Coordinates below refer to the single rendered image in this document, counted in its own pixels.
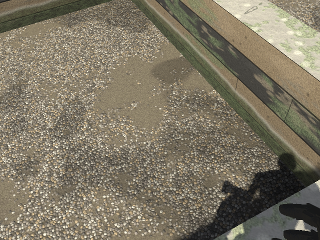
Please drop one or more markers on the robot right hand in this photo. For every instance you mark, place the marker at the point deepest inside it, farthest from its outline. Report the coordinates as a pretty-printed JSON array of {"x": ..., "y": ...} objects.
[{"x": 309, "y": 213}]

